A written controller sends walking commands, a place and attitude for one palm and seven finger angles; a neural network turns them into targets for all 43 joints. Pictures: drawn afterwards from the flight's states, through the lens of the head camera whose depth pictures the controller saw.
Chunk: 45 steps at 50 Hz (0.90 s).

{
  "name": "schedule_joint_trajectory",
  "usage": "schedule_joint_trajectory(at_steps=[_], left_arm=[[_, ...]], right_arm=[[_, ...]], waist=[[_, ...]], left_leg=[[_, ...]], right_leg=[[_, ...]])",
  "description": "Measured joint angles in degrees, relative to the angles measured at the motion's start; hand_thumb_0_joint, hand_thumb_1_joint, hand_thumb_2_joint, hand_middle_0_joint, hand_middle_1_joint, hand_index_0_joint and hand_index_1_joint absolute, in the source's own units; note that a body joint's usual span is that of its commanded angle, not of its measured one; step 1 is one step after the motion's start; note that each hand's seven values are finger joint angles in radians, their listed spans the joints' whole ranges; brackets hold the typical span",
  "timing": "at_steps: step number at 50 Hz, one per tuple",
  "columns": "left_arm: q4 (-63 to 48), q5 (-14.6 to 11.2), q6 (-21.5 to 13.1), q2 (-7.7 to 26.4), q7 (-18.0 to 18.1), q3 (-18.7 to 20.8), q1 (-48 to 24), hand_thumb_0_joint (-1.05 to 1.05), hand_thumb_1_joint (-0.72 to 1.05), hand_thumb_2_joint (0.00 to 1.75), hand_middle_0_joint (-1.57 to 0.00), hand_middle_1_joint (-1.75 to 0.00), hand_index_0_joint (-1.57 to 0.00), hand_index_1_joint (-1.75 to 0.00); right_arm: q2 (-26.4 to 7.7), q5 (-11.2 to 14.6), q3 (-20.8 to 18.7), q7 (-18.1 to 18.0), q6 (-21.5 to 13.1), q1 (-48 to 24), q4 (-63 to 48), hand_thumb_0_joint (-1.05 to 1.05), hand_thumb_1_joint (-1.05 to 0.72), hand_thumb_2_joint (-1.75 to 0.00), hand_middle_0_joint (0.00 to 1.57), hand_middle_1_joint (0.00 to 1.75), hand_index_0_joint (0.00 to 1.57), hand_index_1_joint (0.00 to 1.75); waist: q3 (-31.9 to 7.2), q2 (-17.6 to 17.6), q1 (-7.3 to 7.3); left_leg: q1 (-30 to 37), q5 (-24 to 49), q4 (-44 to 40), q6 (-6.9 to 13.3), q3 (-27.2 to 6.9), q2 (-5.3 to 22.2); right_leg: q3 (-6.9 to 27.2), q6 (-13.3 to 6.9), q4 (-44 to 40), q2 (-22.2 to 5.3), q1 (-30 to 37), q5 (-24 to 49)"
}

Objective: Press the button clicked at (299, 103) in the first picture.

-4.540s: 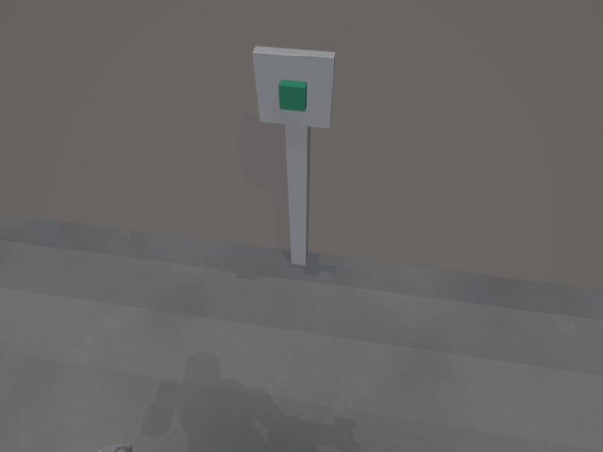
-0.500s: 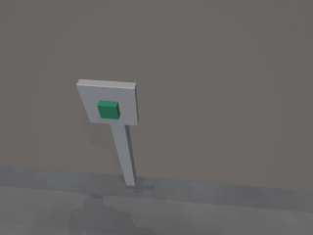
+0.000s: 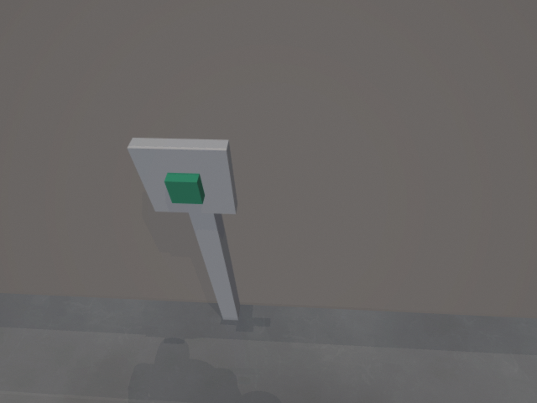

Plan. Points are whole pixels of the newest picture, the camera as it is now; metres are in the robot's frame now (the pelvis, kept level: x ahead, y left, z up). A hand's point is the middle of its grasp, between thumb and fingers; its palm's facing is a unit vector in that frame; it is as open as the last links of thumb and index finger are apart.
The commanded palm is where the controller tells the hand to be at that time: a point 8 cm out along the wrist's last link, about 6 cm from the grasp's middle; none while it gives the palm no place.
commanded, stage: raise the hand and make a fist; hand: left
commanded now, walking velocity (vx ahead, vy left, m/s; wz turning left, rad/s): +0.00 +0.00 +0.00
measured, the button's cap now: (185, 187) +0.49 +0.20 +0.01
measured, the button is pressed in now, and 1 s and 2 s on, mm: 0 0 0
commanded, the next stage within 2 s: none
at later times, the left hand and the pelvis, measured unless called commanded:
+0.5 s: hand (176, 386) +0.16 +0.15 -0.05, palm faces -0.02 -1.00 +0.03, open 5.6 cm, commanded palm +0.12 +0.23 -0.05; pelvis -0.02 -0.01 -0.06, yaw +1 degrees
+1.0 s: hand (132, 378) +0.16 +0.21 -0.03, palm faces +0.07 -1.00 -0.04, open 3.1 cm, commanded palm +0.13 +0.25 -0.02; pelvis -0.04 +0.01 -0.08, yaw +1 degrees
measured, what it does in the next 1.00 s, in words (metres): lowers itself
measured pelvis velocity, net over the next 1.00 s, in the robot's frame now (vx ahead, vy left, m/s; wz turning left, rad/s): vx -0.04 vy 0.01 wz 0.02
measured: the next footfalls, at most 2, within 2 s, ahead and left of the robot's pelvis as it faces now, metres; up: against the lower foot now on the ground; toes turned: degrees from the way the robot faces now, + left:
none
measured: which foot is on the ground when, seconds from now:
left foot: down 0.00-1.00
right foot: down 0.00-1.00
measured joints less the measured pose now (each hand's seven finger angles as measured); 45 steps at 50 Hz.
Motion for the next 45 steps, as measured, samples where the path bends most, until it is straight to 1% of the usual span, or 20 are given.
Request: schedule_joint_trajectory(at_steps=[6,7,8,10,12,14,16,18,21,22,24,25,27,31,33,36,38,41,43,45], left_arm=[[0.68,0.08,-0.35,-0.56,0.43,0.04,0.53,0.01,0.91,0.90,-0.20,-0.30,-0.20,-0.30],[-8.11,-2.22,3.38,-0.40,1.03,0.62,3.58,0.01,0.93,0.90,-0.20,-0.30,-0.21,-0.30],[-18.64,-3.82,4.61,0.10,1.66,1.46,7.25,0.02,0.94,0.90,-0.21,-0.30,-0.21,-0.30],[-33.78,-6.03,1.43,0.93,4.15,1.55,11.36,0.03,0.95,0.89,-0.22,-0.32,-0.22,-0.31],[-44.45,-8.16,-0.11,0.87,5.17,1.57,11.48,0.04,0.95,0.90,-0.24,-0.34,-0.24,-0.34],[-50.50,-8.85,-4.39,0.45,4.06,2.50,9.15,0.03,0.95,0.90,-0.27,-0.37,-0.27,-0.37],[-52.81,-9.65,-10.62,0.03,1.06,4.01,6.06,0.03,0.94,0.90,-0.30,-0.41,-0.30,-0.41],[-54.11,-11.17,-17.51,-0.50,-3.76,5.35,4.51,0.02,0.93,0.90,-0.34,-0.46,-0.34,-0.46],[-54.79,-12.83,-27.00,-1.43,-13.22,6.05,5.90,0.01,0.92,0.90,-0.41,-0.53,-0.41,-0.53],[-54.62,-12.71,-29.25,-1.50,-15.97,6.16,7.04,0.01,0.92,0.90,-0.44,-0.56,-0.44,-0.56],[-54.64,-12.33,-30.87,-1.08,-19.44,6.39,9.91,0.01,0.91,0.90,-0.49,-0.62,-0.49,-0.62],[-54.99,-12.32,-30.60,-0.76,-20.23,6.56,11.50,0.01,0.91,0.90,-0.52,-0.65,-0.52,-0.65],[-56.18,-12.65,-29.46,-0.02,-20.26,7.26,14.58,0.01,0.90,0.90,-0.57,-0.71,-0.58,-0.70],[-62.35,-13.77,-29.29,1.51,-17.76,9.42,18.33,0.02,0.90,0.90,-0.68,-0.82,-0.69,-0.82],[-66.27,-14.46,-30.49,2.19,-17.54,10.01,17.79,0.02,0.90,0.90,-0.74,-0.88,-0.74,-0.88],[-70.10,-15.39,-30.75,3.02,-19.77,9.61,13.37,0.02,0.90,0.90,-0.82,-0.97,-0.82,-0.97],[-70.82,-15.51,-28.12,3.63,-21.81,8.89,9.83,0.02,0.90,0.90,-0.87,-1.03,-0.87,-1.03],[-69.68,-15.62,-20.19,4.50,-23.84,8.35,6.98,0.02,0.90,0.90,-0.95,-1.12,-0.96,-1.12],[-69.33,-15.86,-14.73,4.71,-23.15,8.61,7.58,0.01,0.90,0.90,-1.01,-1.18,-1.01,-1.18],[-69.78,-16.31,-11.84,4.59,-20.87,9.33,9.60,0.02,0.90,0.90,-1.06,-1.24,-1.07,-1.24]], right_arm=[[0.33,0.28,-0.24,-0.08,0.10,0.11,1.07,0.01,-0.91,-0.90,0.20,0.30,0.20,0.30],[0.12,1.04,-0.05,-0.29,-0.41,0.70,-0.97,0.01,-0.91,-0.90,0.20,0.30,0.20,0.30],[-0.09,1.57,0.11,-1.14,-2.82,1.79,-3.19,0.01,-0.91,-0.90,0.20,0.30,0.20,0.30],[-1.12,2.44,-0.48,-2.59,-8.29,3.04,-5.88,0.01,-0.91,-0.90,0.21,0.30,0.20,0.30],[-2.89,3.25,-1.25,-3.09,-11.41,2.32,-8.84,0.01,-0.91,-0.90,0.21,0.30,0.20,0.30],[-4.55,2.88,-2.17,-3.09,-13.55,0.13,-12.29,0.01,-0.91,-0.90,0.21,0.30,0.20,0.30],[-5.46,2.35,-3.06,-2.53,-14.85,-2.64,-16.42,0.01,-0.91,-0.90,0.21,0.30,0.20,0.30],[-5.59,1.83,-3.98,-1.41,-15.61,-5.46,-20.65,0.01,-0.91,-0.90,0.20,0.30,0.20,0.30],[-5.96,1.47,-5.32,0.79,-15.75,-8.69,-26.98,0.01,-0.91,-0.90,0.20,0.30,0.20,0.30],[-6.26,1.43,-5.71,1.28,-15.59,-9.53,-28.82,0.01,-0.91,-0.90,0.20,0.30,0.20,0.30],[-6.85,1.43,-6.43,1.64,-14.74,-10.75,-32.02,0.01,-0.91,-0.90,0.20,0.30,0.20,0.30],[-7.20,1.46,-6.72,1.63,-14.12,-11.18,-33.44,0.01,-0.91,-0.90,0.20,0.30,0.20,0.30],[-7.47,1.52,-7.15,1.40,-13.08,-11.71,-35.49,0.01,-0.91,-0.90,0.20,0.30,0.20,0.30],[-6.70,1.16,-6.19,0.58,-11.97,-11.70,-36.85,0.01,-0.91,-0.90,0.20,0.30,0.20,0.30],[-5.86,1.02,-4.81,0.24,-11.85,-11.46,-36.07,0.01,-0.91,-0.90,0.20,0.30,0.20,0.30],[-4.29,1.18,-2.13,-0.04,-11.64,-10.93,-34.18,0.01,-0.91,-0.90,0.20,0.30,0.20,0.30],[-2.77,1.65,-0.64,-0.20,-11.08,-10.13,-33.05,0.01,-0.91,-0.90,0.20,0.30,0.20,0.30],[-0.62,2.60,0.59,-0.39,-9.42,-7.90,-32.27,0.01,-0.90,-0.90,0.21,0.30,0.20,0.30],[0.18,3.04,0.67,-0.65,-8.33,-5.81,-32.39,0.02,-0.90,-0.90,0.21,0.30,0.20,0.30],[0.31,3.12,0.31,-1.01,-7.76,-3.66,-32.59,0.02,-0.90,-0.90,0.21,0.30,0.20,0.30]], waist=[[0.56,-0.17,0.18],[0.83,-0.22,0.16],[0.82,-0.49,0.57],[-0.78,0.04,0.87],[-2.21,1.25,0.20],[-4.08,2.00,-0.84],[-6.23,1.58,-1.32],[-7.91,-0.02,-1.23],[-8.85,-2.61,-0.85],[-9.10,-3.31,-0.65],[-9.46,-4.61,0.17],[-9.40,-4.92,0.76],[-9.20,-5.16,1.84],[-8.97,-4.01,3.59],[-8.86,-2.86,4.10],[-8.62,-0.95,4.00],[-8.57,-0.07,3.25],[-8.54,0.59,1.33],[-8.52,0.67,0.02],[-8.65,0.43,-0.76]], left_leg=[[-0.75,-0.46,0.83,-0.46,-0.23,0.88],[-1.19,-0.89,1.64,-0.52,-0.18,1.11],[-1.14,-1.09,1.74,-0.50,0.06,1.05],[-2.03,-1.41,2.49,-0.47,-0.33,0.82],[-3.48,-1.87,4.05,-0.32,-1.28,0.36],[-6.77,-2.67,6.86,-0.13,-1.97,-0.06],[-11.52,-3.96,10.75,-0.13,-1.82,-0.24],[-16.49,-5.72,15.24,-0.36,-1.12,-0.04],[-22.94,-8.84,22.47,-0.83,-0.75,0.54],[-25.12,-9.92,24.98,-0.93,-0.84,0.67],[-29.18,-11.94,29.63,-1.24,-1.10,0.85],[-30.86,-11.21,31.51,-1.10,-1.47,0.96],[-33.87,-13.76,35.57,-1.22,-2.23,1.17],[-39.02,-16.75,41.65,-1.55,-4.42,1.55],[-41.11,-17.31,43.87,-1.45,-5.52,1.70],[-43.68,-17.61,46.18,-1.27,-6.59,1.83],[-44.66,-17.39,46.62,-1.15,-6.58,1.89],[-44.24,-16.50,45.23,-0.73,-5.62,1.87],[-42.73,-15.67,43.19,-0.30,-4.62,1.75],[-40.93,-14.91,41.02,0.11,-3.64,1.73]], right_leg=[[-0.33,-0.35,-0.43,0.83,-0.13,0.05],[-0.30,-0.39,-0.10,1.03,-0.43,0.01],[-0.05,-0.50,0.47,0.98,-0.72,-0.22],[-0.40,-0.53,1.40,0.67,-1.45,-0.88],[-1.28,-0.27,2.56,0.06,-2.25,-1.57],[-1.90,-0.07,5.06,-0.54,-5.10,-2.51],[-1.63,-0.11,9.26,-0.93,-10.10,-3.92],[-0.80,-0.38,14.20,-0.90,-15.65,-5.63],[-0.23,-0.94,21.35,-0.62,-22.37,-8.39],[-0.25,-1.08,23.72,-0.60,-24.51,-9.37],[-0.35,-1.29,28.19,-0.63,-28.48,-11.28],[-0.56,-1.39,30.14,-0.54,-30.06,-12.14],[-1.20,-1.59,33.31,-0.52,-32.56,-13.56],[-3.19,-1.79,37.22,-0.41,-36.08,-15.19],[-4.21,-1.85,38.34,-0.31,-37.32,-15.46],[-5.18,-1.76,39.34,-0.21,-38.97,-15.28],[-5.16,-1.57,39.38,-0.15,-39.81,-14.78],[-4.25,-1.13,38.05,-0.11,-39.76,-13.62],[-3.34,-0.74,36.36,-0.15,-38.71,-12.71],[-2.45,-0.43,34.51,-0.07,-37.38,-11.82]])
